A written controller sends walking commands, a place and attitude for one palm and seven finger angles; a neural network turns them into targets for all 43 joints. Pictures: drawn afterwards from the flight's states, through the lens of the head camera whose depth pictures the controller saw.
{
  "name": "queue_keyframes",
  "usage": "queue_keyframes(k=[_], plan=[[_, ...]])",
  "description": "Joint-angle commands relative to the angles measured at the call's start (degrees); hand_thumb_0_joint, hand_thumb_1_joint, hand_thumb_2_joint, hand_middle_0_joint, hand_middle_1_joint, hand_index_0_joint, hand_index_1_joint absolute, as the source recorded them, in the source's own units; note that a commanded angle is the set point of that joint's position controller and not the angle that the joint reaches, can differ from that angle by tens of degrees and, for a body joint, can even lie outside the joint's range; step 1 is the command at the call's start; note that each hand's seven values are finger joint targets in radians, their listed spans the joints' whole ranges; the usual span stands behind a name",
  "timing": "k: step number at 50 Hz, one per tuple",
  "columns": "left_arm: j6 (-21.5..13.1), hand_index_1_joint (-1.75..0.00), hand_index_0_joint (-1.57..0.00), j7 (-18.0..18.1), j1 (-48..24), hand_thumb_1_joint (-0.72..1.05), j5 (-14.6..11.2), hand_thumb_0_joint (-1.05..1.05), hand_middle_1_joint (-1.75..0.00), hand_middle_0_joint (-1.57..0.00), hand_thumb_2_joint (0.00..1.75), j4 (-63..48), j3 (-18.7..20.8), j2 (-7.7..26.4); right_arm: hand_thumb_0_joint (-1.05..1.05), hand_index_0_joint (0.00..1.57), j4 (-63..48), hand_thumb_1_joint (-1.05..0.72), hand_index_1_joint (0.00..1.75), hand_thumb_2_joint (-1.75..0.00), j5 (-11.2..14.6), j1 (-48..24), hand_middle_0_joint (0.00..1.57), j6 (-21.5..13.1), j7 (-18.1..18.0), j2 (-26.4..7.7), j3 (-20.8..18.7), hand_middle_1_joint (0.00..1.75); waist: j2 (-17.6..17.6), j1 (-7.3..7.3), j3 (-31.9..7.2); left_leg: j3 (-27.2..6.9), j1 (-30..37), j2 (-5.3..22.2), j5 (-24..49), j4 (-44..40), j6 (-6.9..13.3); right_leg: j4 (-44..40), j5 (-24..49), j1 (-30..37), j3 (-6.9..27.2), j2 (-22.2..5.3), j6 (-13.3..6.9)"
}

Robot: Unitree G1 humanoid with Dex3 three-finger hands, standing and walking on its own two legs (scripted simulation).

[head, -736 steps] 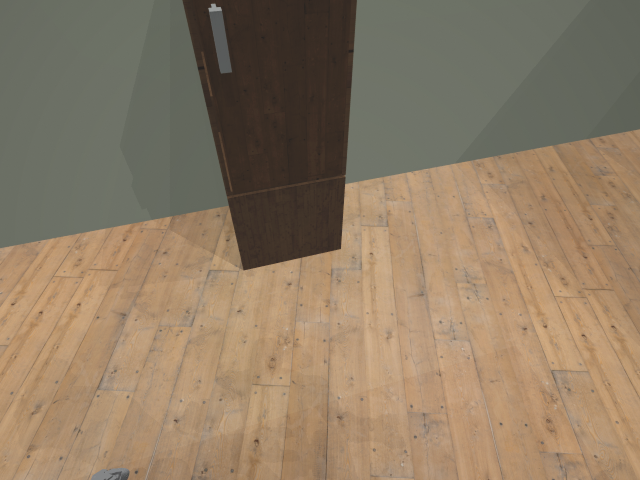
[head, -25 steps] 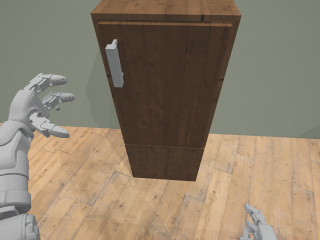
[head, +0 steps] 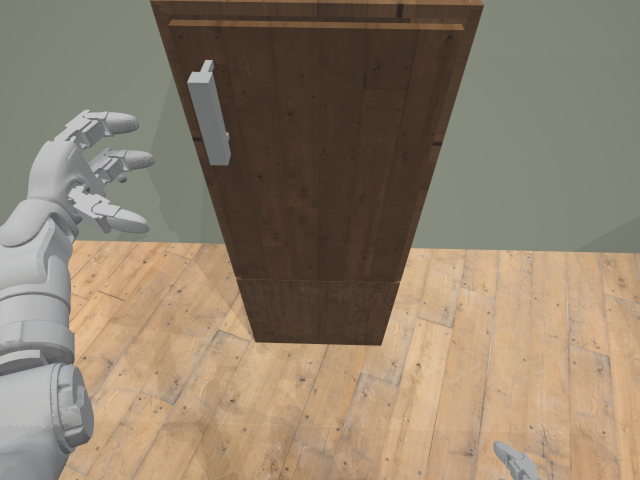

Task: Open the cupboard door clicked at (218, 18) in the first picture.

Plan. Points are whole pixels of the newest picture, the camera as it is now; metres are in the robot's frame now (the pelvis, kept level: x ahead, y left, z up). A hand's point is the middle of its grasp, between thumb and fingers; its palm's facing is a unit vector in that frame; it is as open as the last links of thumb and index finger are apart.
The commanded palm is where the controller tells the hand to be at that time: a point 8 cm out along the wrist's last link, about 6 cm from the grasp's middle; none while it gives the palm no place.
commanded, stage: move the hooked fingers beside the handle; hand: left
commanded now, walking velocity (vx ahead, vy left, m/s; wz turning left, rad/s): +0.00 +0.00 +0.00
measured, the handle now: (214, 113) +0.57 +0.17 +0.15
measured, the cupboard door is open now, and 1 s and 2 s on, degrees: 0 0 0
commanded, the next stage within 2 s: slide the fingers in behind the handle in 1.52 s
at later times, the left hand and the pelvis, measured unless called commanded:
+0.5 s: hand (156, 144) +0.49 +0.22 +0.16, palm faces -0.04 -1.00 -0.01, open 14.0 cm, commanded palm +0.47 +0.29 +0.16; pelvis +0.00 +0.00 +0.00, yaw -1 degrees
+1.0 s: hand (159, 132) +0.53 +0.23 +0.15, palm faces -0.04 -1.00 +0.01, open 13.9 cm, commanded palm +0.51 +0.29 +0.15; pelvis +0.01 +0.00 -0.01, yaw -2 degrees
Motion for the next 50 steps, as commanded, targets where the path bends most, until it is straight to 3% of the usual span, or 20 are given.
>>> queue_keyframes(k=[1, 5, 6, 10, 15, 18, 20, 21, 24, 28, 29, 34, 37, 39, 43, 45, 46, 47, 48, 50], plan=[[-4.3, -1.20, -0.30, 0.9, -26.1, -0.50, -0.3, 0.00, -1.20, -0.30, 0.30, -7.6, 3.8, 18.0, 0.00, 0.20, -6.0, -0.90, 0.30, -0.90, 0.0, 2.1, 0.20, -1.3, -0.5, -9.0, -3.3, 0.30, 1.2, -0.27, -16.9, 1.1, -1.3, 0.1, 18.9, -4.5, 0.7, -1.1, 16.6, 14.1, -1.1, 0.4, -2.2], [-6.4, -1.20, -0.30, 1.0, -30.6, -0.50, 0.8, 0.00, -1.20, -0.30, 0.30, -6.9, 4.9, 20.8, 0.00, 0.20, -5.6, -0.90, 0.30, -0.90, -0.3, 3.6, 0.20, -0.3, -0.3, -9.1, -3.5, 0.30, 2.6, -0.60, -20.4, 1.1, -1.1, 0.2, 21.1, -3.7, 0.6, -0.2, 18.9, 15.3, -0.8, 0.5, -2.2], [-6.6, -1.20, -0.30, 0.7, -31.0, -0.50, 0.8, 0.00, -1.20, -0.30, 0.30, -5.8, 3.7, 19.2, 0.00, 0.20, -5.5, -0.90, 0.30, -0.90, -0.4, 4.1, 0.20, -0.1, -0.2, -9.0, -3.5, 0.30, 1.9, -0.92, -20.1, 1.0, -1.0, 0.2, 21.8, -3.6, 0.6, -0.1, 19.7, 15.1, -1.0, 0.6, -2.2], [-7.6, -1.20, -0.30, 0.2, -35.7, -0.50, 1.4, 0.00, -1.20, -0.30, 0.30, -2.8, 3.1, 20.1, 0.00, 0.20, -4.3, -0.90, 0.30, -0.90, -0.5, 5.4, 0.20, 0.8, -0.2, -9.3, -3.8, 0.30, 3.5, -2.18, -19.4, 1.0, -1.7, 0.2, 20.6, -3.1, 0.6, -0.2, 18.7, 13.1, -0.9, 0.6, -2.1], [-8.5, -1.20, -0.30, 0.5, -37.5, -0.50, 1.4, 0.00, -1.20, -0.30, 0.30, -0.8, 2.3, 18.8, 0.00, 0.20, -3.3, -0.90, 0.30, -0.90, -0.8, 7.5, 0.20, 1.7, 0.0, -9.4, -4.2, 0.30, 3.7, -2.72, -22.7, 0.7, 0.2, 0.5, 24.6, -2.2, 0.4, 0.4, 20.9, 12.4, -1.3, 0.9, -2.1], [-8.3, -1.20, -0.30, 1.1, -40.0, -0.50, 2.5, 0.00, -1.20, -0.30, 0.30, 4.0, 1.9, 19.3, 0.00, 0.20, -2.4, -0.90, 0.30, -0.90, -1.0, 8.6, 0.20, 2.4, 0.2, -9.7, -4.2, 0.30, 2.2, -3.79, -20.2, 0.8, -3.1, 0.4, 20.4, -2.5, 0.7, 0.1, 18.6, 11.1, -1.2, 0.8, -1.8], [-9.0, -1.20, -0.30, 1.8, -41.4, -0.50, 3.7, 0.00, -1.20, -0.30, 0.30, 3.9, 3.5, 22.0, 0.00, 0.20, -2.3, -0.90, 0.30, -0.90, -1.2, 9.2, 0.20, 2.9, 0.3, -9.8, -4.3, 0.30, 4.5, -3.44, -22.0, 0.9, -3.0, 0.3, 21.7, -2.0, 0.6, 0.5, 19.6, 11.7, -0.9, 0.7, -1.9], [-9.4, -1.20, -0.30, 2.1, -42.5, -0.50, 4.3, 0.00, -1.20, -0.30, 0.30, 4.0, 2.4, 21.1, 0.00, 0.20, -2.2, -0.90, 0.30, -0.90, -1.3, 9.5, 0.20, 3.1, 0.4, -9.6, -4.2, 0.30, 5.4, -3.69, -22.2, 0.7, -2.7, 0.3, 22.4, -2.0, 0.5, 0.7, 19.8, 11.3, -1.0, 0.7, -2.0], [-10.5, -1.20, -0.30, 2.7, -43.0, -0.50, 4.3, 0.00, -1.20, -0.30, 0.30, 6.4, 4.9, 24.0, 0.00, 0.20, -2.1, -0.90, 0.30, -0.90, -1.6, 10.7, 0.20, 3.8, 0.6, -10.1, -4.4, 0.30, 1.3, -4.05, -23.0, 0.7, -4.6, 0.5, 22.3, -1.5, 0.9, 1.0, 20.9, 13.0, -0.9, 1.0, -1.9], [-10.7, -1.20, -0.30, 2.5, -45.5, -0.50, 6.3, 0.00, -1.20, -0.30, 0.30, 9.4, 5.0, 26.5, 0.00, 0.20, -2.1, -0.90, 0.30, -0.90, -1.6, 11.5, 0.20, 4.9, 0.8, -10.2, -4.3, 0.30, 3.9, -4.83, -22.7, 1.2, -6.9, 0.4, 19.6, -1.4, 1.1, 1.1, 20.2, 12.3, -0.3, 0.8, -1.7], [-10.8, -1.20, -0.30, 2.5, -45.1, -0.50, 6.4, 0.00, -1.20, -0.30, 0.30, 10.7, 5.8, 27.4, 0.00, 0.20, -2.3, -0.90, 0.30, -0.90, -1.7, 12.0, 0.20, 5.1, 0.8, -10.4, -4.4, 0.30, 2.6, -4.84, -22.9, 1.3, -7.4, 0.4, 19.7, -0.9, 1.3, 1.2, 20.3, 12.6, -0.1, 0.9, -1.7], [-11.0, -1.20, -0.30, 1.7, -49.0, -0.50, 6.9, 0.00, -1.20, -0.30, 0.30, 14.3, 5.6, 29.2, 0.00, 0.20, -1.8, -0.90, 0.30, -0.90, -1.8, 13.7, 0.20, 6.1, 0.8, -11.1, -4.2, 0.30, 2.6, -6.93, -22.5, 1.0, -8.9, 0.7, 17.9, -0.3, 1.5, 0.9, 19.0, 10.6, 0.0, 1.1, -1.5], [-10.7, -1.20, -0.30, 1.0, -51.1, -0.50, 7.8, 0.00, -1.20, -0.30, 0.30, 15.1, 5.0, 30.1, 0.00, 0.20, -1.2, -0.90, 0.30, -0.90, -2.0, 14.9, 0.20, 6.6, 0.8, -11.1, -4.2, 0.30, 4.9, -7.82, -23.6, 1.0, -9.1, 0.7, 17.4, 0.4, 1.5, 0.9, 18.3, 9.3, 0.2, 1.1, -1.3], [-11.0, -1.20, -0.30, 0.5, -50.3, -0.50, 7.6, 0.00, -1.20, -0.30, 0.30, 15.0, 4.0, 28.2, 0.00, 0.20, -1.6, -0.90, 0.30, -0.90, -2.2, 15.3, 0.20, 6.8, 0.9, -11.0, -4.3, 0.30, 5.9, -7.79, -24.6, 0.8, -7.8, 0.7, 19.1, 0.6, 1.3, 1.3, 18.8, 8.5, -0.3, 1.3, -1.7], [-10.8, -1.20, -0.30, -0.1, -48.4, -0.50, 7.0, 0.00, -1.20, -0.30, 0.30, 14.0, 5.9, 29.8, 0.00, 0.20, -1.8, -0.90, 0.30, -0.90, -2.4, 16.1, 0.20, 7.6, 1.4, -11.3, -4.5, 0.30, 5.4, -6.83, -26.5, 0.7, -7.6, 1.1, 20.9, 1.0, 1.1, 1.7, 19.9, 8.9, -0.6, 1.6, -1.7], [-10.7, -1.20, -0.30, 0.0, -48.3, -0.50, 7.0, 0.00, -1.20, -0.30, 0.30, 12.5, 4.8, 28.4, 0.00, 0.20, -2.0, -0.90, 0.30, -0.90, -2.4, 15.9, 0.20, 8.1, 1.6, -11.0, -4.6, 0.30, 8.4, -6.91, -26.4, 0.7, -6.1, 1.1, 22.5, 1.1, 0.9, 1.8, 19.9, 7.1, -0.9, 1.7, -1.8], [-10.3, -1.20, -0.30, 0.2, -47.9, -0.50, 7.1, 0.00, -1.20, -0.30, 0.30, 13.9, 4.4, 27.6, 0.00, 0.20, -1.8, -0.90, 0.30, -0.90, -2.4, 16.1, 0.20, 8.2, 1.7, -11.0, -4.6, 0.30, 7.5, -7.26, -24.1, 0.7, -6.8, 1.3, 21.6, 1.2, 0.9, 1.6, 18.9, 5.8, -1.1, 1.8, -1.8], [-10.1, -1.20, -0.30, 0.6, -47.4, -0.50, 7.1, 0.00, -1.20, -0.30, 0.30, 14.4, 5.9, 29.4, 0.00, 0.20, -1.8, -0.90, 0.30, -0.90, -2.4, 16.5, 0.20, 8.4, 1.8, -11.3, -4.6, 0.30, 4.3, -7.31, -23.2, 0.7, -8.3, 1.4, 20.4, 1.1, 1.2, 1.4, 18.6, 6.5, -1.0, 1.9, -1.6], [-10.1, -1.20, -0.30, 0.9, -48.1, -0.50, 7.3, 0.00, -1.20, -0.30, 0.30, 13.6, 6.6, 30.9, 0.00, 0.20, -2.1, -0.90, 0.30, -0.90, -2.4, 16.4, 0.20, 8.6, 1.7, -11.5, -4.6, 0.30, 3.7, -7.37, -23.8, 0.7, -9.2, 1.3, 19.3, 1.0, 1.4, 1.4, 18.2, 7.2, -0.8, 1.8, -1.5], [-11.4, -1.20, -0.30, 1.4, -51.1, -0.50, 7.6, 0.00, -1.20, -0.30, 0.30, 9.0, 7.2, 31.7, 0.00, 0.20, -2.3, -0.90, 0.30, -0.90, -2.7, 16.5, 0.20, 8.6, 1.8, -11.1, -4.7, 0.30, 10.1, -6.77, -28.3, 0.6, -5.4, 1.2, 23.2, 1.4, 0.8, 2.2, 20.1, 7.7, -0.8, 1.9, -1.9]])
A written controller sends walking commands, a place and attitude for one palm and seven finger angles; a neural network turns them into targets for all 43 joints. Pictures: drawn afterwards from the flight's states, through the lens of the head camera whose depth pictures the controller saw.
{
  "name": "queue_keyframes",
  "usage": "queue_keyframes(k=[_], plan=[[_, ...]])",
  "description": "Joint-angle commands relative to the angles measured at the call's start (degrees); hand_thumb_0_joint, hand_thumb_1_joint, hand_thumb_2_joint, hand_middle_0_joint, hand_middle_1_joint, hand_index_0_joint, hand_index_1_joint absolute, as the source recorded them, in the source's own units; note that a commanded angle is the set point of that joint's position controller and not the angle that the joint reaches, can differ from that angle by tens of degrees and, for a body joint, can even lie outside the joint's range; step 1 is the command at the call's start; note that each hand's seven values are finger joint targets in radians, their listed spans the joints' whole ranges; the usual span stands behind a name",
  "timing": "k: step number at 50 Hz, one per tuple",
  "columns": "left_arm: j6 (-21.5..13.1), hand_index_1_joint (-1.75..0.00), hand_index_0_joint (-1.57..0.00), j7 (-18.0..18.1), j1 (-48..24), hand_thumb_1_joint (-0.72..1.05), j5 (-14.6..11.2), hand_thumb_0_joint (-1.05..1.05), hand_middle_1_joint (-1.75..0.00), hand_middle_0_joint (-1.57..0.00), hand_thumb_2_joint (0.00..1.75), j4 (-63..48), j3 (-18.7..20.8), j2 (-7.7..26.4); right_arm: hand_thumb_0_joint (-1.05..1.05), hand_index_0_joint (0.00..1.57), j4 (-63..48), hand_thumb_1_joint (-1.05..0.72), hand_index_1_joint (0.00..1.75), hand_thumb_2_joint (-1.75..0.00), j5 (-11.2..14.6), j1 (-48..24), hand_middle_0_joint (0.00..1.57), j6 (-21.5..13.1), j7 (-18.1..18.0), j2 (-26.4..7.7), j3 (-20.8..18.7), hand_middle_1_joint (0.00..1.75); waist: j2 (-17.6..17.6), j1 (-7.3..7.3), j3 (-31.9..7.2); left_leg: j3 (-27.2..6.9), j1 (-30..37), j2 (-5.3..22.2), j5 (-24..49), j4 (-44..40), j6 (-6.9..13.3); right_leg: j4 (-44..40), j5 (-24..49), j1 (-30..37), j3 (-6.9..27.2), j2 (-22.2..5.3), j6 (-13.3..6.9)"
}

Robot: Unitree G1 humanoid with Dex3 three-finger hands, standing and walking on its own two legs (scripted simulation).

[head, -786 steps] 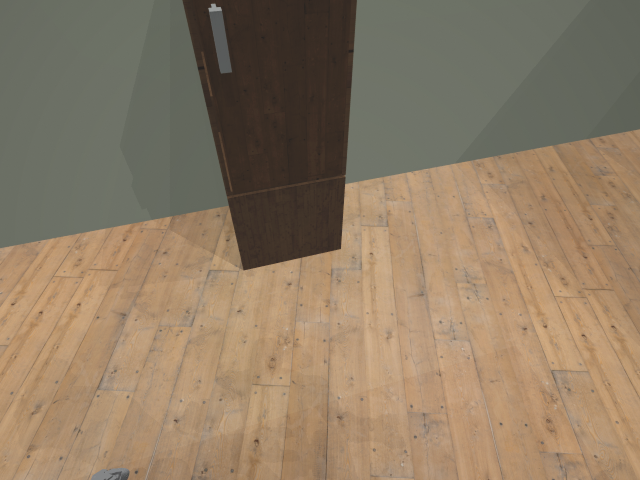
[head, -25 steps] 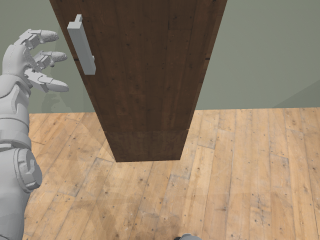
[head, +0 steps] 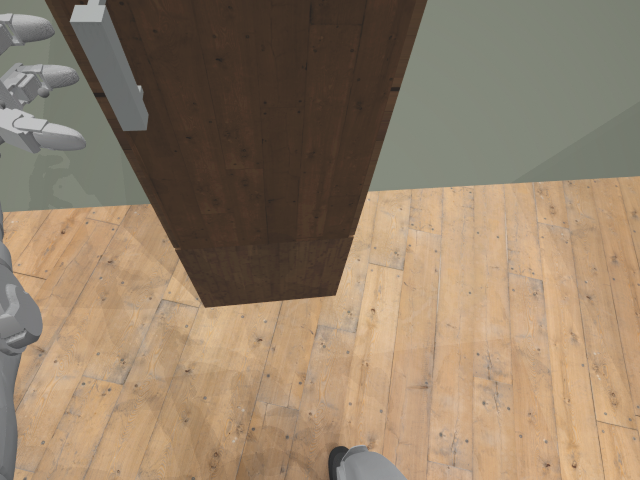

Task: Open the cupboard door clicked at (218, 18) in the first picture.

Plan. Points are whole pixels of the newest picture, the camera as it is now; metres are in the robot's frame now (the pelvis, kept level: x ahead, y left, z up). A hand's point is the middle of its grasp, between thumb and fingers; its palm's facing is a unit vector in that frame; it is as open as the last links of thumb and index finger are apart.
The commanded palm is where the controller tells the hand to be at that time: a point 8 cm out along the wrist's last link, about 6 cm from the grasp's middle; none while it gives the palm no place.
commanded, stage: move the hooked fingers beside the handle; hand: left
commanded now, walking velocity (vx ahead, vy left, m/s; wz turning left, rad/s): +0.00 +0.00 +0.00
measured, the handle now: (118, 62) +0.56 +0.18 +0.16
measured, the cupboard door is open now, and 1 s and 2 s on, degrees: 0 0 0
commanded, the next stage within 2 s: slide the fingers in behind the handle in 0.52 s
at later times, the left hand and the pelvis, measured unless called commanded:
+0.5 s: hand (40, 98) +0.51 +0.25 +0.16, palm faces -0.01 -1.00 -0.01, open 14.0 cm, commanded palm +0.49 +0.29 +0.16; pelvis +0.02 +0.00 +0.00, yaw +1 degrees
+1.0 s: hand (72, 95) +0.51 +0.21 +0.16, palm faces -0.02 -1.00 +0.01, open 14.0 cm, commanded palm +0.48 +0.26 +0.16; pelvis +0.00 +0.00 +0.00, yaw +1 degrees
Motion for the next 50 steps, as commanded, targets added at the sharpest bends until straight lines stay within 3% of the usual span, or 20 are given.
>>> queue_keyframes(k=[1, 3, 4, 5, 8, 10, 15, 16, 18, 20, 22, 25, 27, 30, 36, 38, 41, 44, 47, 50], plan=[[-5.0, -1.20, -0.30, 1.3, -27.4, -0.50, -0.6, 0.00, -1.20, -0.30, 0.30, -18.7, 2.8, 18.0, 0.00, 0.20, -3.5, -0.90, 0.30, -0.90, -0.3, 8.4, 0.20, -1.0, -0.6, -9.9, -3.9, 0.30, 12.5, 1.95, -28.8, -0.5, 11.7, -0.1, 29.5, -3.8, -0.1, 0.6, 21.1, 19.8, -1.6, 0.4, -2.4], [-4.9, -1.20, -0.30, 1.1, -25.3, -0.50, -1.5, 0.00, -1.20, -0.30, 0.30, -18.6, 1.0, 14.4, 0.00, 0.20, -3.5, -0.90, 0.30, -0.90, -0.3, 8.0, 0.20, -1.0, -0.3, -9.6, -4.0, 0.30, 12.3, 1.77, -28.2, -0.3, 13.6, 0.3, 31.9, -3.3, -0.4, 0.3, 21.1, 18.1, -2.0, 0.7, -2.3], [-4.8, -1.20, -0.30, 0.9, -24.9, -0.50, -2.3, 0.00, -1.20, -0.30, 0.30, -17.3, 1.1, 13.8, 0.00, 0.20, -3.3, -0.90, 0.30, -0.90, -0.2, 8.2, 0.20, -0.9, -0.4, -9.7, -4.0, 0.30, 9.1, 1.21, -26.7, -0.5, 12.7, 0.4, 32.4, -3.3, -0.1, 0.2, 22.0, 18.4, -2.2, 0.9, -2.3], [-4.4, -1.20, -0.30, 0.9, -24.3, -0.50, -2.5, 0.00, -1.20, -0.30, 0.30, -17.1, 3.4, 16.1, 0.00, 0.20, -3.1, -0.90, 0.30, -0.90, -0.3, 8.3, 0.20, -0.7, -0.3, -10.1, -4.1, 0.30, 8.4, 1.81, -26.8, -0.6, 11.9, 0.5, 31.9, -3.5, 0.0, 0.3, 22.3, 19.2, -2.1, 0.8, -2.1], [-3.2, -1.20, -0.30, 1.0, -22.1, -0.50, -1.8, 0.00, -1.20, -0.30, 0.30, -17.9, 0.5, 12.6, 0.00, 0.20, -3.8, -0.90, 0.30, -0.90, -0.1, 7.4, 0.20, -0.5, 0.1, -9.5, -4.0, 0.30, 10.6, 2.21, -25.6, -0.3, 12.3, 0.3, 33.2, -3.7, -0.2, 0.3, 22.5, 18.5, -2.3, 0.6, -2.2], [-2.8, -1.20, -0.30, 1.5, -21.1, -0.50, -1.9, 0.00, -1.20, -0.30, 0.30, -17.8, 2.2, 14.4, 0.00, 0.20, -3.8, -0.90, 0.30, -0.90, -0.1, 7.5, 0.20, -0.2, 0.1, -9.6, -4.1, 0.30, 9.8, 2.53, -25.3, -0.2, 11.8, 0.4, 34.0, -3.4, -0.1, 0.4, 23.4, 19.0, -2.1, 0.7, -2.2], [-3.3, -1.20, -0.30, 1.5, -19.9, -0.50, -3.0, 0.00, -1.20, -0.30, 0.30, -20.9, 1.8, 12.4, 0.00, 0.20, -4.6, -0.90, 0.30, -0.90, 0.0, 6.6, 0.20, -0.2, 0.2, -9.3, -4.3, 0.30, 8.5, 3.01, -27.2, -0.1, 13.0, 0.4, 36.6, -3.2, -0.1, 0.8, 26.2, 21.1, -1.9, 0.6, -2.2], [-3.0, -1.20, -0.30, 1.4, -19.7, -0.50, -3.2, 0.00, -1.20, -0.30, 0.30, -19.7, 0.3, 10.3, 0.00, 0.20, -4.5, -0.90, 0.30, -0.90, 0.0, 6.4, 0.20, -0.1, 0.3, -9.0, -4.1, 0.30, 7.3, 2.43, -25.3, 0.0, 12.3, 0.4, 36.0, -3.3, -0.1, 0.7, 26.2, 20.7, -2.1, 0.6, -2.1], [-2.4, -1.20, -0.30, 1.4, -19.0, -0.50, -3.0, 0.00, -1.20, -0.30, 0.30, -17.3, 0.8, 11.0, 0.00, 0.20, -4.4, -0.90, 0.30, -0.90, 0.1, 6.1, 0.20, -0.1, 0.2, -9.3, -4.0, 0.30, 4.9, 2.40, -22.5, 0.1, 9.6, 0.2, 31.6, -3.8, 0.3, 0.4, 24.4, 20.6, -2.1, 0.5, -2.0], [-3.1, -1.20, -0.30, 1.8, -22.6, -0.50, -2.5, 0.00, -1.20, -0.30, 0.30, -20.3, -0.2, 10.9, 0.00, 0.20, -4.5, -0.90, 0.30, -0.90, 0.1, 5.5, 0.20, -0.2, 0.0, -9.0, -4.0, 0.30, 9.2, 2.11, -24.4, 0.0, 11.9, 0.1, 33.1, -3.7, 0.1, 0.6, 24.5, 20.1, -1.9, 0.3, -2.1], [-3.3, -1.20, -0.30, 2.0, -22.4, -0.50, -2.6, 0.00, -1.20, -0.30, 0.30, -20.9, -2.2, 8.0, 0.00, 0.20, -4.3, -0.90, 0.30, -0.90, 0.1, 5.4, 0.20, -0.5, 0.0, -8.6, -4.0, 0.30, 9.3, 1.78, -25.0, -0.2, 13.8, 0.3, 34.7, -3.3, -0.2, 0.4, 24.3, 19.2, -2.1, 0.4, -2.1], [-3.8, -1.20, -0.30, 2.1, -23.5, -0.50, -3.6, 0.00, -1.20, -0.30, 0.30, -21.4, -0.3, 9.7, 0.00, 0.20, -3.9, -0.90, 0.30, -0.90, 0.0, 5.3, 0.20, -0.7, -0.2, -8.8, -4.1, 0.30, 7.6, 2.00, -26.6, -0.5, 13.6, 0.3, 35.1, -3.3, -0.3, 0.7, 25.4, 20.7, -2.1, 0.4, -2.1], [-3.0, -1.20, -0.30, 2.0, -22.8, -0.50, -3.1, 0.00, -1.20, -0.30, 0.30, -18.9, -2.3, 7.5, 0.00, 0.20, -3.7, -0.90, 0.30, -0.90, 0.1, 4.9, 0.20, -0.9, -0.2, -8.6, -3.8, 0.30, 7.7, 1.70, -23.5, -0.2, 11.8, 0.1, 32.4, -3.6, 0.0, 0.4, 24.1, 19.8, -2.1, 0.3, -2.1], [-2.8, -1.20, -0.30, 3.0, -24.6, -0.50, -2.0, 0.00, -1.20, -0.30, 0.30, -17.1, -0.1, 11.3, 0.00, 0.20, -3.7, -0.90, 0.30, -0.90, 0.0, 5.3, 0.20, -0.9, -0.5, -9.0, -3.7, 0.30, 6.0, 1.44, -23.5, -0.3, 9.1, -0.3, 28.4, -4.0, 0.5, 0.4, 23.2, 21.1, -1.8, 0.0, -2.1], [-4.1, -1.20, -0.30, 2.4, -24.7, -0.50, -2.8, 0.00, -1.20, -0.30, 0.30, -18.5, -2.7, 7.4, 0.00, 0.20, -4.0, -0.90, 0.30, -0.90, 0.0, 5.0, 0.20, -1.2, -0.3, -8.7, -3.7, 0.30, 8.2, 1.26, -24.9, 0.0, 10.5, -0.3, 28.5, -3.7, 0.3, 0.4, 23.1, 20.8, -1.7, 0.1, -2.2], [-3.9, -1.20, -0.30, 2.6, -23.2, -0.50, -2.8, 0.00, -1.20, -0.30, 0.30, -17.6, -0.3, 10.1, 0.00, 0.20, -4.1, -0.90, 0.30, -0.90, 0.0, 5.3, 0.20, -1.2, -0.4, -9.1, -3.8, 0.30, 5.4, 1.84, -25.4, 0.1, 8.8, -0.3, 26.6, -3.9, 0.7, 0.4, 22.7, 22.2, -1.6, 0.2, -2.1], [-3.5, -1.20, -0.30, 3.3, -23.3, -0.50, -2.2, 0.00, -1.20, -0.30, 0.30, -16.9, 0.3, 11.1, 0.00, 0.20, -4.1, -0.90, 0.30, -0.90, -0.1, 5.4, 0.20, -1.2, -0.4, -9.0, -3.7, 0.30, 6.0, 2.14, -24.2, 0.2, 6.6, -0.5, 24.3, -4.5, 0.8, 0.3, 21.5, 22.8, -1.3, -0.1, -2.2], [-4.2, -1.20, -0.30, 4.2, -23.4, -0.50, -2.0, 0.00, -1.20, -0.30, 0.30, -20.0, -1.6, 8.2, 0.00, 0.20, -4.5, -0.90, 0.30, -0.90, -0.1, 5.2, 0.20, -1.4, -0.1, -8.7, -3.9, 0.30, 8.9, 2.14, -25.1, 0.0, 9.8, -0.4, 26.5, -4.3, 0.6, 0.3, 20.8, 21.0, -1.8, 0.2, -2.5], [-3.6, -1.20, -0.30, 5.0, -24.6, -0.50, -2.9, 0.00, -1.20, -0.30, 0.30, -18.1, -3.0, 5.1, 0.00, 0.20, -3.6, -0.90, 0.30, -0.90, -0.1, 5.5, 0.20, -1.7, -0.1, -8.7, -3.9, 0.30, 6.1, 1.18, -22.6, -0.1, 8.9, -0.2, 23.5, -4.9, 0.6, -0.7, 18.6, 19.8, -2.0, 0.3, -2.1], [-4.1, -1.20, -0.30, 6.4, -25.5, -0.50, -2.2, 0.00, -1.20, -0.30, 0.30, -19.5, 0.1, 8.8, 0.00, 0.20, -3.4, -0.90, 0.30, -0.90, -0.4, 6.2, 0.20, -2.2, -0.2, -8.8, -4.0, 0.30, 6.1, 2.09, -26.1, 0.0, 8.9, -0.4, 24.1, -4.8, 0.7, -0.2, 19.8, 22.3, -1.6, 0.2, -2.2]])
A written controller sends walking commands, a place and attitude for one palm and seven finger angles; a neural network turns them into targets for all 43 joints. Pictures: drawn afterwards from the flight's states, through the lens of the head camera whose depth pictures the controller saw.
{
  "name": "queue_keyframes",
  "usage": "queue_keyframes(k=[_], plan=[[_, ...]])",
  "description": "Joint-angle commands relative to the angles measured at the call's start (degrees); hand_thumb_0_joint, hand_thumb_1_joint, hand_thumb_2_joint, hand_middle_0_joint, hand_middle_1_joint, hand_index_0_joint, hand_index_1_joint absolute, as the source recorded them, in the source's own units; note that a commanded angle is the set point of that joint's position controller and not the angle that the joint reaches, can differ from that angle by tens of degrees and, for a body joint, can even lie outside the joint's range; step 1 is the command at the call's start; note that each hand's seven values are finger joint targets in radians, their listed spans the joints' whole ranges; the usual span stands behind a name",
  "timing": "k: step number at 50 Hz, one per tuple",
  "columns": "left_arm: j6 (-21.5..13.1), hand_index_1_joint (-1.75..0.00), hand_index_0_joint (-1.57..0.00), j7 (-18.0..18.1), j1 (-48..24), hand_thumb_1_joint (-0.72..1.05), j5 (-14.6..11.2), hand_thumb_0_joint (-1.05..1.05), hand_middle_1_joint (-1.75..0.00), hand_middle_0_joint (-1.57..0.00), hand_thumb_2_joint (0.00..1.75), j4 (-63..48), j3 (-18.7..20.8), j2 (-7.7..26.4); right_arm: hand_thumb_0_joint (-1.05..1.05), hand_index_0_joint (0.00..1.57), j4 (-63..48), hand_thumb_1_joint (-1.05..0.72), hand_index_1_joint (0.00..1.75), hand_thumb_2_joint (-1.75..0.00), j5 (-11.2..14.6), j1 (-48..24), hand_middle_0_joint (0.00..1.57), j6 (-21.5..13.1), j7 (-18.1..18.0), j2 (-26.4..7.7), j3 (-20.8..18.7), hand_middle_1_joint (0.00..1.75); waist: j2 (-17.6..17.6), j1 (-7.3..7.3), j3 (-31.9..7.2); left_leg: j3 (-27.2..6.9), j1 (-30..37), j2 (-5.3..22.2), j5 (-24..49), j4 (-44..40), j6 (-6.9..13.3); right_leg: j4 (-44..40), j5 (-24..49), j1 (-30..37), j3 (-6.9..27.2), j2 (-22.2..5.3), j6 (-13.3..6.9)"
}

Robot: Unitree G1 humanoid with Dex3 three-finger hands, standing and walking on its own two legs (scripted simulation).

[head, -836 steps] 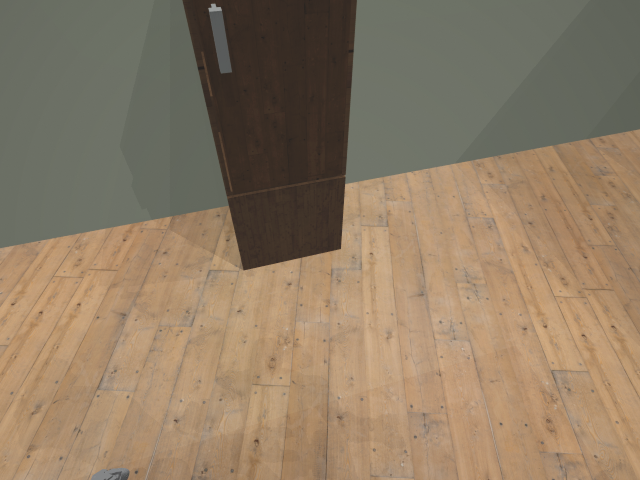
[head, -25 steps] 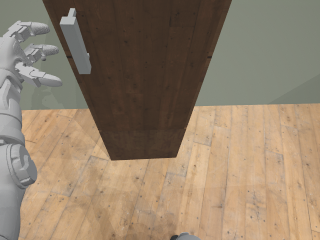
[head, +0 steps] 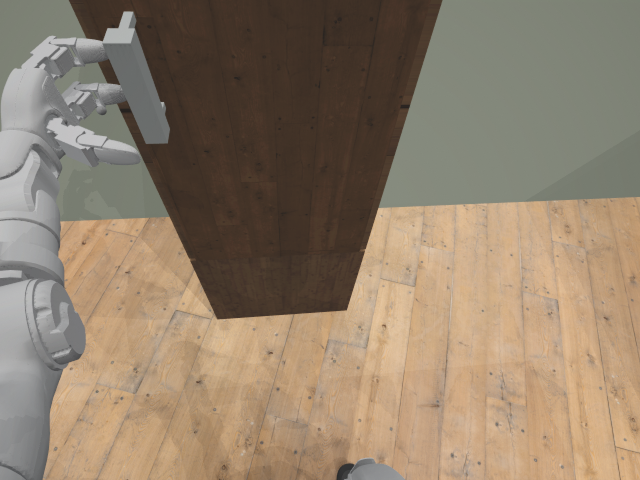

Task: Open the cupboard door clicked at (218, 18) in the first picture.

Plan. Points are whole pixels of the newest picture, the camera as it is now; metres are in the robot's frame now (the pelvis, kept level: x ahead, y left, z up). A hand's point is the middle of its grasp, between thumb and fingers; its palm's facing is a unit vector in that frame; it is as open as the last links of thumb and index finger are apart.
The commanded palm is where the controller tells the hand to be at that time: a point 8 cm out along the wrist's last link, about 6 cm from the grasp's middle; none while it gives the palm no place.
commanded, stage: slide the fingers in behind the handle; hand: left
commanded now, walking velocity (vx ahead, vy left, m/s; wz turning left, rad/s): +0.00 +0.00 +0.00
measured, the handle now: (143, 80) +0.56 +0.17 +0.16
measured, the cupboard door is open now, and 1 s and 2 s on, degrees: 0 0 1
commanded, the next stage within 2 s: close the thumb around the handle in 1.22 s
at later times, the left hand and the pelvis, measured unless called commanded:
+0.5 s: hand (138, 110) +0.51 +0.17 +0.16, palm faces -0.01 -1.00 -0.01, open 13.9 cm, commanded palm +0.48 +0.22 +0.16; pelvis +0.00 +0.00 +0.00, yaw +0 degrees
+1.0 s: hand (159, 111) +0.51 +0.15 +0.16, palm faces +0.00 -1.00 -0.02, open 14.1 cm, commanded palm +0.48 +0.20 +0.16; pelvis +0.00 -0.01 +0.00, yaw +0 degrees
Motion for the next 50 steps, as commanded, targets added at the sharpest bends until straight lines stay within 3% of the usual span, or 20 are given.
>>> queue_keyframes(k=[1, 2, 5, 8, 10, 11, 14, 16, 19, 21, 28, 30, 31, 32, 35, 37, 40, 41, 44, 50], plan=[[-4.1, -1.20, -0.30, 1.9, -27.7, -0.50, 0.0, 0.00, -1.20, -0.30, 0.30, -14.4, 3.1, 16.5, 0.00, 0.20, -3.7, -0.90, 0.30, -0.90, -0.3, 7.3, 0.20, -2.1, -0.9, -9.7, -3.5, 0.30, 5.8, 0.77, -25.4, 0.6, 6.6, -0.3, 25.8, -4.5, 0.7, -0.1, 21.7, 20.1, -1.0, 0.4, -2.2], [-3.9, -1.20, -0.30, 2.1, -26.7, -0.50, 0.2, 0.00, -1.20, -0.30, 0.30, -13.3, 1.1, 13.8, 0.00, 0.20, -3.7, -0.90, 0.30, -0.90, -0.2, 7.0, 0.20, -2.1, -0.7, -9.3, -3.4, 0.30, 6.0, 0.49, -23.4, 1.1, 6.0, -0.3, 25.1, -4.6, 0.8, -0.5, 21.4, 19.4, -1.0, 0.3, -2.1], [-4.1, -1.20, -0.30, 2.8, -26.6, -0.50, 0.0, 0.00, -1.20, -0.30, 0.30, -13.9, 2.1, 14.2, 0.00, 0.20, -3.7, -0.90, 0.30, -0.90, -0.2, 7.1, 0.20, -2.1, -0.6, -9.5, -3.6, 0.30, 5.9, 0.83, -23.5, 0.9, 6.7, -0.1, 25.5, -4.8, 0.7, -0.5, 21.2, 19.2, -1.1, 0.4, -2.2], [-3.6, -1.20, -0.30, 3.4, -26.3, -0.50, -0.3, 0.00, -1.20, -0.30, 0.30, -13.3, 0.2, 10.9, 0.00, 0.20, -3.8, -0.90, 0.30, -0.90, -0.2, 6.8, 0.20, -2.4, -0.4, -9.3, -3.5, 0.30, 4.9, 0.52, -22.0, 1.1, 6.7, -0.2, 24.5, -5.2, 0.7, -0.8, 20.3, 18.5, -1.3, 0.5, -2.1], [-4.0, -1.20, -0.30, 4.2, -27.3, -0.50, -0.1, 0.00, -1.20, -0.30, 0.30, -14.1, 2.1, 13.1, 0.00, 0.20, -3.6, -0.90, 0.30, -0.90, -0.3, 7.1, 0.20, -2.5, -0.5, -9.5, -3.7, 0.30, 3.6, 0.63, -23.1, 0.9, 6.2, -0.2, 24.6, -5.2, 0.8, -0.5, 21.1, 19.8, -1.1, 0.4, -2.1], [-4.2, -1.20, -0.30, 4.4, -27.2, -0.50, 0.2, 0.00, -1.20, -0.30, 0.30, -15.1, 1.1, 11.9, 0.00, 0.20, -3.9, -0.90, 0.30, -0.90, -0.3, 6.8, 0.20, -2.5, -0.5, -9.2, -3.7, 0.30, 5.6, 0.99, -23.8, 1.2, 6.8, -0.3, 25.3, -5.1, 0.7, -0.4, 21.5, 19.8, -1.0, 0.3, -2.2], [-4.5, -1.20, -0.30, 5.3, -27.8, -0.50, 0.2, 0.00, -1.20, -0.30, 0.30, -15.3, -1.2, 8.2, 0.00, 0.20, -3.8, -0.90, 0.30, -0.90, -0.3, 6.8, 0.20, -2.6, -0.4, -8.9, -3.8, 0.30, 3.9, 0.10, -22.2, 0.8, 8.0, -0.2, 26.0, -5.1, 0.7, -0.5, 20.9, 18.2, -1.5, 0.5, -2.1], [-4.5, -1.20, -0.30, 5.9, -27.8, -0.50, -0.1, 0.00, -1.20, -0.30, 0.30, -15.4, -0.1, 8.8, 0.00, 0.20, -3.4, -0.90, 0.30, -0.90, -0.4, 6.8, 0.20, -2.8, -0.3, -8.9, -3.8, 0.30, 4.5, 0.65, -23.8, 1.0, 8.3, -0.2, 26.0, -5.0, 0.6, -0.6, 21.4, 19.0, -1.1, 0.4, -2.1], [-4.0, -1.20, -0.30, 6.6, -28.4, -0.50, 0.3, 0.00, -1.20, -0.30, 0.30, -12.6, -0.2, 8.9, 0.00, 0.20, -3.2, -0.90, 0.30, -0.90, -0.4, 6.8, 0.20, -2.9, -0.5, -9.1, -3.6, 0.30, 1.3, -0.08, -20.7, 1.4, 5.0, -0.5, 22.2, -5.5, 1.1, -0.9, 20.1, 19.3, -1.0, 0.3, -1.9], [-4.5, -1.20, -0.30, 7.2, -29.6, -0.50, 1.3, 0.00, -1.20, -0.30, 0.30, -13.1, 0.7, 10.8, 0.00, 0.20, -3.2, -0.90, 0.30, -0.90, -0.5, 6.7, 0.20, -3.0, -0.5, -9.0, -3.5, 0.30, 3.1, 0.31, -22.0, 1.4, 4.9, -0.7, 21.8, -5.5, 1.0, -0.6, 20.1, 20.1, -0.7, 0.1, -2.0], [-5.3, -1.20, -0.30, 7.0, -29.8, -0.50, 0.7, 0.00, -1.20, -0.30, 0.30, -13.5, 0.1, 9.1, 0.00, 0.20, -3.2, -0.90, 0.30, -0.90, -0.5, 6.7, 0.20, -3.4, -0.6, -8.7, -3.7, 0.30, 3.2, 0.33, -25.1, 1.6, 6.4, -0.7, 24.1, -4.8, 0.9, -0.3, 22.6, 21.2, -0.5, 0.2, -2.0], [-5.5, -1.20, -0.30, 6.9, -29.4, -0.50, 0.4, 0.00, -1.20, -0.30, 0.30, -15.3, -2.1, 5.9, 0.00, 0.20, -3.3, -0.90, 0.30, -0.90, -0.5, 6.3, 0.20, -3.5, -0.4, -8.4, -3.7, 0.30, 6.6, 0.39, -25.4, 1.4, 9.0, -0.6, 26.5, -4.8, 0.5, -0.2, 23.0, 19.6, -0.9, 0.2, -2.1], [-5.2, -1.20, -0.30, 6.9, -28.0, -0.50, 0.2, 0.00, -1.20, -0.30, 0.30, -14.8, -2.9, 4.4, 0.00, 0.20, -3.3, -0.90, 0.30, -0.90, -0.5, 6.3, 0.20, -3.5, -0.3, -8.4, -3.7, 0.30, 4.8, 0.47, -24.8, 1.3, 8.9, -0.6, 26.1, -4.7, 0.5, -0.4, 22.3, 19.1, -1.2, 0.4, -2.1], [-4.6, -1.20, -0.30, 7.1, -27.2, -0.50, 0.0, 0.00, -1.20, -0.30, 0.30, -12.8, -1.8, 5.3, 0.00, 0.20, -3.0, -0.90, 0.30, -0.90, -0.4, 6.5, 0.20, -3.4, -0.3, -8.7, -3.7, 0.30, 1.6, 0.36, -22.8, 1.3, 6.9, -0.5, 24.8, -5.1, 0.7, -0.6, 22.0, 19.5, -1.2, 0.4, -2.0], [-4.5, -1.20, -0.30, 8.1, -30.5, -0.50, 0.4, 0.00, -1.20, -0.30, 0.30, -15.2, -2.9, 4.2, 0.00, 0.20, -2.8, -0.90, 0.30, -0.90, -0.5, 6.1, 0.20, -3.5, -0.3, -8.5, -3.8, 0.30, 5.6, 0.18, -22.6, 1.3, 7.7, -0.7, 23.6, -5.5, 0.6, -0.7, 20.5, 18.5, -1.2, 0.2, -2.1], [-4.4, -1.20, -0.30, 9.2, -29.2, -0.50, 0.4, 0.00, -1.20, -0.30, 0.30, -14.7, -2.6, 3.6, 0.00, 0.20, -2.7, -0.90, 0.30, -0.90, -0.7, 6.5, 0.20, -3.6, -0.2, -8.4, -3.9, 0.30, 1.9, 0.05, -22.9, 1.2, 7.8, -0.6, 24.5, -5.3, 0.7, -0.8, 21.2, 18.9, -1.4, 0.4, -2.0], [-5.5, -1.20, -0.30, 10.4, -30.9, -0.50, 0.7, 0.00, -1.20, -0.30, 0.30, -17.4, -1.9, 4.5, 0.00, 0.20, -2.7, -0.90, 0.30, -0.90, -0.8, 6.3, 0.20, -3.8, -0.1, -8.2, -3.9, 0.30, 4.5, 0.69, -25.0, 1.3, 8.7, -0.8, 25.7, -5.2, 0.5, -0.4, 22.5, 20.2, -1.0, 0.3, -2.1], [-5.7, -1.20, -0.30, 10.6, -30.3, -0.50, 1.0, 0.00, -1.20, -0.30, 0.30, -17.0, -3.6, 2.2, 0.00, 0.20, -2.5, -0.90, 0.30, -0.90, -0.9, 6.4, 0.20, -3.9, 0.1, -7.9, -3.9, 0.30, 4.3, 0.41, -25.1, 1.3, 9.3, -0.9, 26.4, -5.2, 0.5, -0.3, 22.9, 20.0, -1.2, 0.3, -2.1], [-6.1, -1.20, -0.30, 10.7, -29.3, -0.50, 1.2, 0.00, -1.20, -0.30, 0.30, -16.2, -3.3, 2.6, 0.00, 0.20, -2.5, -0.90, 0.30, -0.90, -0.8, 6.3, 0.20, -4.1, 0.0, -8.2, -4.0, 0.30, 2.0, 0.36, -23.8, 1.6, 8.3, -0.8, 25.3, -5.3, 0.9, -0.5, 23.1, 20.6, -1.0, 0.4, -2.1], [-6.2, -1.20, -0.30, 10.1, -30.9, -0.50, 0.8, 0.00, -1.20, -0.30, 0.30, -16.0, -4.5, 1.3, 0.00, 0.20, -1.9, -0.90, 0.30, -0.90, -0.7, 5.9, 0.20, -4.5, -0.3, -8.0, -3.8, 0.30, 4.6, 0.06, -23.9, 1.4, 9.8, -0.9, 25.2, -5.4, 0.6, -0.7, 22.3, 19.4, -1.1, 0.3, -2.1]])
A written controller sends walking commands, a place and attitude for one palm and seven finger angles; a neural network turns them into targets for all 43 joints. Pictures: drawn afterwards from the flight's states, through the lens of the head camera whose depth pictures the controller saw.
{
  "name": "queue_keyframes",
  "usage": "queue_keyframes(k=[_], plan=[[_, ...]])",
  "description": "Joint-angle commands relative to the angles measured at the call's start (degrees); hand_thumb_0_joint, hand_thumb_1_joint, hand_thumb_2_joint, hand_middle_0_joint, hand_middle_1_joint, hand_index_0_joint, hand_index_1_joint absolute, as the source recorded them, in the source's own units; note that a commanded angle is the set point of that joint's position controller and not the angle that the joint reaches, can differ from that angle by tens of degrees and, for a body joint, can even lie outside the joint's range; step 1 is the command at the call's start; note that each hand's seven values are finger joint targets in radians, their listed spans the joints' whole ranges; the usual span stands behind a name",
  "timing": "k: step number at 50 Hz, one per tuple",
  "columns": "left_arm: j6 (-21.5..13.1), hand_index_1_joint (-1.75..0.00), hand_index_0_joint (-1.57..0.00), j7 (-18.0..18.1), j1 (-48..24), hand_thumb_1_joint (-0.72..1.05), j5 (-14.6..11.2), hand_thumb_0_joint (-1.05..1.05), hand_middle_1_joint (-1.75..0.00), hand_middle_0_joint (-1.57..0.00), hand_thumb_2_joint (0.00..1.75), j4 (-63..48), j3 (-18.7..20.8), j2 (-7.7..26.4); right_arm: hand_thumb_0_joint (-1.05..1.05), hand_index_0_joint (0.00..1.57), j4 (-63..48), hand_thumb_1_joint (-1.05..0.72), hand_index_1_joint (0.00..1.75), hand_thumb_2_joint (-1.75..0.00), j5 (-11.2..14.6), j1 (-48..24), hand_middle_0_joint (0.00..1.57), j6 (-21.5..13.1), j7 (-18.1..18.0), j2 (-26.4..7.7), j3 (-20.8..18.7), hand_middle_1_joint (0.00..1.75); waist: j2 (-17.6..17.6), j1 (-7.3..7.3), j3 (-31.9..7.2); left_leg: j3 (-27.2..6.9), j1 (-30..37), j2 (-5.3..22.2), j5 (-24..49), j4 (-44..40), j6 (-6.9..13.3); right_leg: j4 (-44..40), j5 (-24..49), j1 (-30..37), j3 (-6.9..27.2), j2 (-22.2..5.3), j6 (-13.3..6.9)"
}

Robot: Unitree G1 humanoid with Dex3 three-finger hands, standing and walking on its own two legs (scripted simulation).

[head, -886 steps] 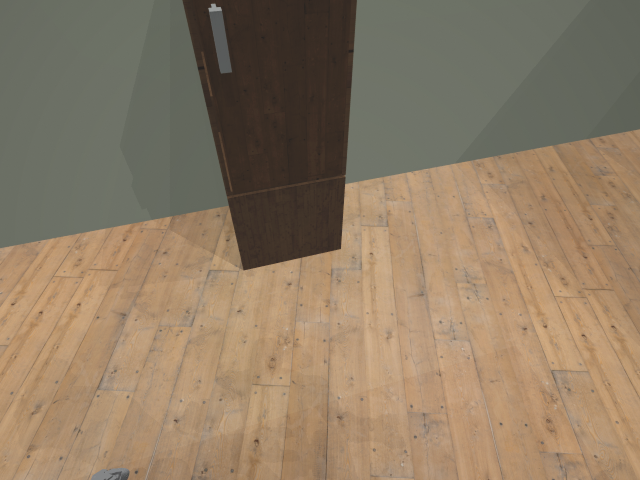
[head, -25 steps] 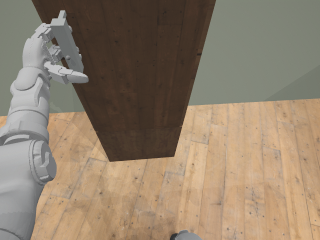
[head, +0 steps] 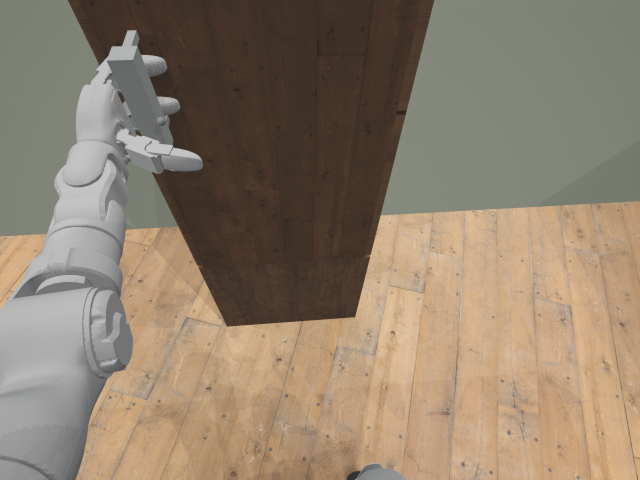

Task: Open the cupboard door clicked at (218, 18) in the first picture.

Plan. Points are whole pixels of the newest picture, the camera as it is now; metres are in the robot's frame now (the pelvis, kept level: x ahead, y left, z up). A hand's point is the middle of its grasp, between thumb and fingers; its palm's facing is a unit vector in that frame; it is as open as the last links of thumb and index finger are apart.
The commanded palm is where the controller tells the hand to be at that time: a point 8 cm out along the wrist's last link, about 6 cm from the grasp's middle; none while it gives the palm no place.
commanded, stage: slide the fingers in behind the handle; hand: left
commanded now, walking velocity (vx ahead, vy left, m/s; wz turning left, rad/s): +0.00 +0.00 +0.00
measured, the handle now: (147, 94) +0.56 +0.18 +0.16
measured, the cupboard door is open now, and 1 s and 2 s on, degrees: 0 1 40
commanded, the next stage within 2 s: close the thumb around the handle in 0.22 s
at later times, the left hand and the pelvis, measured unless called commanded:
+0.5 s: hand (160, 119) +0.51 +0.15 +0.16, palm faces -0.01 -1.00 -0.01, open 13.2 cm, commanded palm +0.48 +0.20 +0.16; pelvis +0.00 +0.00 +0.00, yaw +0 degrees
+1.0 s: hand (161, 119) +0.51 +0.15 +0.16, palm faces -0.01 -1.00 +0.00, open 6.1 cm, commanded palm +0.48 +0.21 +0.16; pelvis +0.00 +0.00 +0.00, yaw -1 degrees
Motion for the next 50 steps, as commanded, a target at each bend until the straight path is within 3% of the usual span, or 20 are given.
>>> queue_keyframes(k=[1, 5, 7, 9, 11, 12, 16, 21, 24, 25, 27, 33, 35, 38, 41, 43, 45, 46, 47, 50], plan=[[-4.3, -1.20, -0.30, -0.8, -30.9, -0.50, -0.6, 0.00, -1.20, -0.30, 0.30, -13.4, 0.0, 11.0, 0.00, 0.20, -3.0, -0.90, 0.30, -0.90, 0.0, 7.2, 0.20, -1.8, -1.0, -9.2, -3.0, 0.30, 1.2, -1.20, -23.6, 1.0, 6.0, -0.6, 23.4, -3.7, 1.1, -1.0, 22.3, 18.3, -1.5, 0.6, -1.5], [-4.6, -1.20, -0.30, -0.7, -31.7, -0.50, -0.5, 0.00, -1.20, -0.30, 0.30, -13.9, -0.4, 10.9, 0.00, 0.20, -2.9, -0.90, 0.30, -0.90, 0.0, 6.9, 0.20, -2.1, -1.0, -9.1, -3.0, 0.30, 3.4, -1.16, -23.6, 1.0, 6.6, -0.8, 23.6, -3.6, 1.0, -1.0, 22.1, 17.8, -1.3, 0.5, -1.6], [-4.4, -1.20, -0.30, -0.6, -31.3, -0.50, -0.5, 0.00, -1.20, -0.30, 0.30, -12.7, -0.1, 11.2, 0.00, 0.20, -2.8, -0.90, 0.30, -0.90, 0.1, 7.1, 0.20, -2.1, -1.1, -9.3, -3.0, 0.30, 0.5, -1.44, -22.9, 1.0, 5.1, -0.7, 21.7, -3.9, 1.2, -1.2, 21.3, 18.2, -1.4, 0.5, -1.5], [-4.5, -1.20, -0.30, -0.6, -33.2, -0.50, -0.5, 0.00, -1.20, -0.30, 0.30, -12.7, -0.6, 10.9, 0.00, 0.20, -2.7, -0.90, 0.30, -0.90, 0.0, 7.1, 0.20, -2.3, -1.1, -9.3, -2.8, 0.30, 1.9, -1.86, -22.1, 1.1, 4.7, -1.0, 20.9, -4.0, 1.3, -1.2, 21.0, 18.0, -1.3, 0.3, -1.5], [-4.8, -1.20, -0.30, -0.5, -31.7, -0.50, -0.3, 0.00, -1.20, -0.30, 0.30, -13.0, 2.1, 14.1, 0.00, 0.20, -2.8, -0.90, 0.30, -0.90, -0.1, 7.4, 0.20, -2.2, -1.1, -9.4, -3.1, 0.30, 1.6, -0.74, -25.0, 1.2, 5.1, -0.9, 23.2, -3.7, 1.3, -0.7, 23.3, 20.0, -1.1, 0.3, -1.6], [-4.8, -1.20, -0.30, -0.8, -31.2, -0.50, -0.2, 0.00, -1.20, -0.30, 0.30, -13.3, 1.1, 12.9, 0.00, 0.20, -3.1, -0.90, 0.30, -0.90, -0.1, 7.1, 0.20, -2.1, -1.1, -9.2, -3.0, 0.30, 1.9, -0.74, -25.6, 1.2, 5.1, -1.0, 23.5, -3.7, 1.2, -0.6, 23.8, 20.4, -1.1, 0.3, -1.5], [-4.2, -1.20, -0.30, -1.2, -29.8, -0.50, -0.7, 0.00, -1.20, -0.30, 0.30, -11.0, 0.7, 11.9, 0.00, 0.20, -3.2, -0.90, 0.30, -0.90, 0.1, 6.8, 0.20, -1.9, -1.0, -9.4, -2.8, 0.30, 1.1, -0.96, -22.1, 1.2, 4.1, -0.9, 21.2, -4.1, 1.3, -1.2, 21.4, 18.5, -1.3, 0.4, -1.6], [-4.1, -1.23, -0.32, -0.9, -32.0, -0.22, 0.0, 0.00, -1.23, -0.32, 0.42, -11.0, 0.5, 12.6, 0.00, 0.20, -3.3, -0.90, 0.30, -0.90, 0.1, 6.9, 0.20, -1.9, -1.1, -9.4, -2.8, 0.30, 2.5, -1.42, -21.8, 1.2, 3.6, -1.0, 19.7, -4.2, 1.2, -1.2, 19.7, 17.7, -1.2, 0.3, -1.5], [-4.5, -1.25, -0.33, -0.8, -31.2, -0.05, -0.2, 0.00, -1.25, -0.33, 0.49, -12.1, 1.6, 13.8, 0.00, 0.20, -3.5, -0.90, 0.30, -0.90, 0.0, 7.3, 0.20, -1.9, -1.2, -9.6, -2.9, 0.30, 2.3, -0.86, -24.3, 0.9, 4.7, -0.9, 21.8, -3.7, 1.1, -0.7, 20.8, 18.5, -1.3, 0.4, -1.7], [-4.5, -1.25, -0.34, -0.9, -32.5, 0.00, -0.3, 0.00, -1.25, -0.34, 0.52, -12.4, 0.3, 12.1, 0.00, 0.20, -3.2, -0.90, 0.30, -0.90, 0.0, 7.3, 0.20, -2.0, -1.0, -9.3, -2.9, 0.30, 3.2, -1.55, -23.9, 0.9, 5.3, -0.8, 22.2, -3.8, 1.0, -0.9, 20.9, 17.6, -1.3, 0.4, -1.6], [-4.1, -1.27, -0.34, -0.8, -30.3, 0.12, -0.4, 0.00, -1.27, -0.34, 0.56, -11.0, 0.9, 12.2, 0.00, 0.20, -3.2, -0.90, 0.30, -0.90, 0.0, 7.5, 0.20, -1.9, -1.0, -9.5, -3.1, 0.30, 1.1, -1.23, -22.8, 0.9, 4.6, -0.6, 22.2, -3.7, 1.1, -0.9, 21.0, 17.5, -1.4, 0.6, -1.6], [-3.7, -1.30, -0.37, -0.7, -31.9, 0.45, 0.0, 0.00, -1.30, -0.37, 0.71, -10.2, 1.4, 13.4, 0.00, 0.20, -3.0, -0.90, 0.30, -0.90, -0.1, 7.9, 0.20, -1.7, -1.1, -9.7, -3.0, 0.30, 0.3, -1.78, -21.8, 1.2, 2.7, -0.8, 20.1, -4.0, 1.3, -1.3, 20.3, 18.0, -1.2, 0.4, -1.4], [-4.4, -1.31, -0.38, -0.8, -31.9, 0.56, 0.1, 0.00, -1.31, -0.38, 0.76, -12.9, 2.3, 14.7, 0.00, 0.20, -3.3, -0.90, 0.30, -0.90, -0.2, 7.9, 0.20, -1.8, -1.1, -9.6, -3.1, 0.30, 3.9, -0.85, -25.5, 1.0, 5.4, -0.8, 23.2, -3.6, 1.0, -0.5, 21.7, 18.3, -1.2, 0.4, -1.7], [-4.5, -1.33, -0.39, -1.0, -30.0, 0.73, -0.5, 0.00, -1.33, -0.39, 0.83, -13.1, 1.8, 13.0, 0.00, 0.20, -3.5, -0.90, 0.30, -0.90, -0.2, 7.8, 0.20, -1.9, -0.8, -9.4, -3.1, 0.30, 2.0, -0.53, -24.5, 1.0, 5.3, -0.6, 24.1, -3.7, 0.9, -0.7, 22.3, 18.6, -1.5, 0.7, -1.6], [-4.3, -1.35, -0.40, -1.0, -28.7, 0.90, -0.6, 0.00, -1.35, -0.40, 0.90, -12.4, 3.1, 14.7, 0.00, 0.20, -3.6, -0.90, 0.30, -0.90, -0.1, 7.7, 0.20, -1.6, -0.9, -9.7, -3.1, 0.30, 0.8, -0.37, -23.6, 1.5, 3.5, -0.6, 22.6, -3.9, 1.2, -0.9, 22.5, 19.6, -1.2, 0.6, -1.6], [-4.2, -1.35, -0.40, -1.1, -29.2, 0.90, -0.2, 0.00, -1.35, -0.40, 0.90, -13.5, 2.2, 13.9, 0.00, 0.20, -3.8, -0.90, 0.30, -0.90, -0.1, 7.3, 0.20, -1.6, -0.8, -9.4, -3.2, 0.30, 3.0, -0.39, -23.3, 1.7, 4.0, -0.7, 22.6, -4.0, 1.2, -1.0, 22.5, 19.3, -1.1, 0.5, -1.6], [-4.2, -1.35, -0.40, -0.8, -29.1, 0.90, -0.1, 0.00, -1.35, -0.40, 0.90, -13.8, 3.1, 15.3, 0.00, 0.20, -3.8, -0.90, 0.30, -0.90, 0.0, 7.6, 0.20, -1.4, -0.9, -9.5, -3.1, 0.30, 2.2, -0.21, -24.2, 1.2, 4.6, -0.6, 23.7, -4.0, 1.0, -0.7, 22.6, 19.4, -1.4, 0.6, -1.7], [-4.2, -1.35, -0.40, -1.0, -29.3, 0.90, -0.3, 0.00, -1.35, -0.40, 0.90, -14.0, 2.1, 13.7, 0.00, 0.20, -3.8, -0.90, 0.30, -0.90, 0.0, 7.3, 0.20, -1.5, -0.9, -9.4, -3.2, 0.30, 2.5, -0.57, -23.8, 1.4, 5.0, -0.6, 23.8, -3.9, 1.0, -0.8, 22.6, 18.8, -1.4, 0.6, -1.6], [-4.2, -1.35, -0.40, -0.8, -28.3, 0.90, -0.5, 0.00, -1.35, -0.40, 0.90, -13.9, 3.5, 14.9, 0.00, 0.20, -3.8, -0.90, 0.30, -0.90, -0.1, 7.5, 0.20, -1.5, -1.0, -9.5, -3.2, 0.30, 1.1, 0.17, -24.3, 1.3, 4.6, -0.6, 24.0, -4.0, 1.0, -0.8, 22.9, 19.8, -1.4, 0.7, -1.7], [-4.4, -1.35, -0.40, -0.7, -27.8, 0.90, -0.3, 0.00, -1.35, -0.40, 0.90, -15.1, 2.0, 13.4, 0.00, 0.20, -4.0, -0.90, 0.30, -0.90, 0.0, 7.0, 0.20, -1.4, -0.9, -9.2, -3.2, 0.30, 3.8, 0.18, -24.8, 1.4, 6.4, -0.6, 25.6, -3.8, 0.9, -0.8, 23.3, 19.1, -1.3, 0.6, -1.7]])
